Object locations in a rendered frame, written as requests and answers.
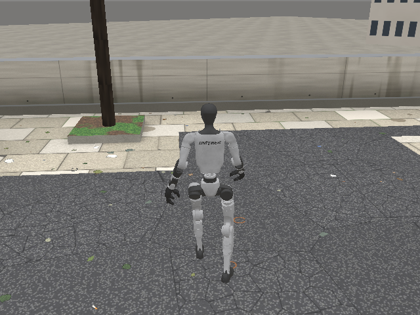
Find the left robot hand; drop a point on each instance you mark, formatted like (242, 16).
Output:
(168, 195)

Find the robot left shin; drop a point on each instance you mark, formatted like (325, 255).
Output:
(198, 230)

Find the robot right forearm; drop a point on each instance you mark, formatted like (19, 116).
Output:
(240, 168)

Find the humanoid robot head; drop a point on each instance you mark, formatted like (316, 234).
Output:
(208, 115)

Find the robot left forearm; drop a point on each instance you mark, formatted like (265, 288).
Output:
(175, 177)

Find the right robot upper arm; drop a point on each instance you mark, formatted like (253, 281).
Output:
(233, 147)

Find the right robot hand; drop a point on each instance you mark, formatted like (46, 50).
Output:
(239, 177)

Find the left robot upper arm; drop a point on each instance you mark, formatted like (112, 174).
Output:
(185, 149)

